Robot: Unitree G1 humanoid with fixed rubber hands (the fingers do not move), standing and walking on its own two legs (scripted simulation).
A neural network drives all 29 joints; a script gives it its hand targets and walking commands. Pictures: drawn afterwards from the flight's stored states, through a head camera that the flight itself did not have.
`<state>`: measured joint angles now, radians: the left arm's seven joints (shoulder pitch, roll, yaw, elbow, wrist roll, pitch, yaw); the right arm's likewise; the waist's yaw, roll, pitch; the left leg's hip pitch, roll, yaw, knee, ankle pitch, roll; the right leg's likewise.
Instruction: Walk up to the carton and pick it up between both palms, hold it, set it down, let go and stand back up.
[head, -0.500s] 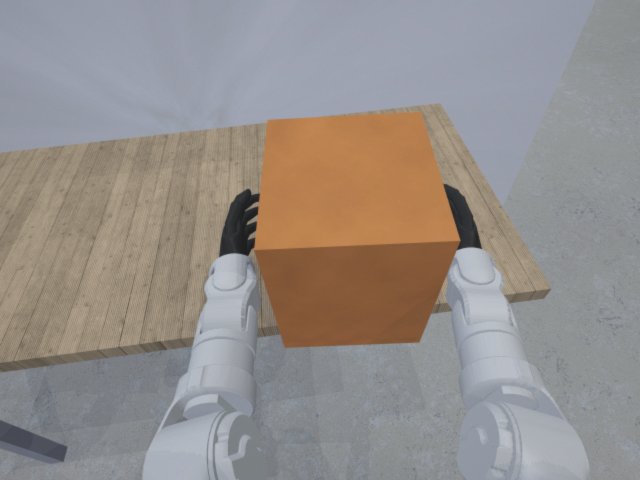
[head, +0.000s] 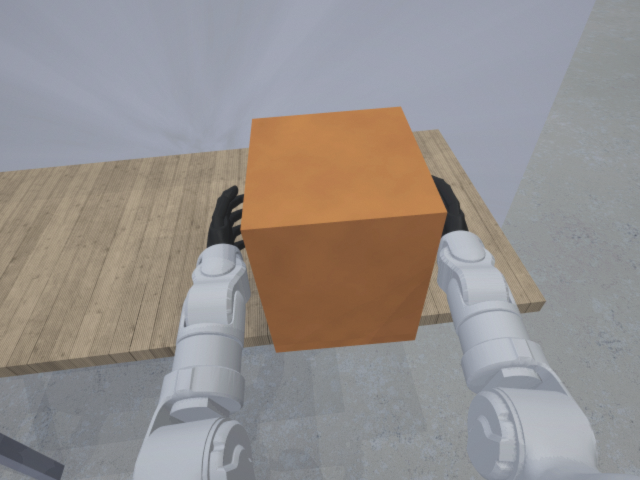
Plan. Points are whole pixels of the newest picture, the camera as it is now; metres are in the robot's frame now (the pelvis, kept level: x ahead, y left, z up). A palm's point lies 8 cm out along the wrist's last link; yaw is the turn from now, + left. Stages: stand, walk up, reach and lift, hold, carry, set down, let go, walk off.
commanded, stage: reach and lift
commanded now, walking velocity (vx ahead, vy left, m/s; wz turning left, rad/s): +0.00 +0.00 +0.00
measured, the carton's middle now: (336, 233) +0.43 -0.06 +0.09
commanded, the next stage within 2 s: none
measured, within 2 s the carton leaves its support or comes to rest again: neither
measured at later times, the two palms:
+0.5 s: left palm (220, 233) +0.40 +0.09 +0.15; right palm (460, 225) +0.37 -0.20 +0.14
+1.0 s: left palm (188, 269) +0.33 +0.11 +0.18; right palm (468, 260) +0.31 -0.18 +0.16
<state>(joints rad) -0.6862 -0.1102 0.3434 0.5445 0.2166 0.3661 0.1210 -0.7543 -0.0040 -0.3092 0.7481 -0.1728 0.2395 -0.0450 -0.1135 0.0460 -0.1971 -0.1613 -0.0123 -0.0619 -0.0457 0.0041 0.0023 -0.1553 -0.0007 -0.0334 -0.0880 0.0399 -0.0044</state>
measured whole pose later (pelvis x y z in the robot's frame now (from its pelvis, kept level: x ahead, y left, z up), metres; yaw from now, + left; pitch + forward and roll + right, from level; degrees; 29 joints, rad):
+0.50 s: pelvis -0.02 +0.00 +0.00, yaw -1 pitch +8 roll +0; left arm -0.78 -0.09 0.40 0.51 0.26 0.48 0.07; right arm -0.84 0.00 -0.28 0.71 -0.15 0.36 -0.08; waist -0.11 0.04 -0.14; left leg -0.10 0.00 -0.04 -0.09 0.04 0.00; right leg -0.12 0.01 -0.01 -0.09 0.07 -0.01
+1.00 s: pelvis -0.04 +0.01 +0.00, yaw -2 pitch -1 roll +0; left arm -0.58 -0.13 0.32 -0.01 0.32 0.82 -0.02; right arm -0.62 0.01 -0.09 0.30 0.04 0.55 -0.16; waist -0.13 0.02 -0.02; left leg 0.04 -0.01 -0.02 -0.09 0.06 0.01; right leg 0.01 0.00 0.00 -0.08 0.08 0.00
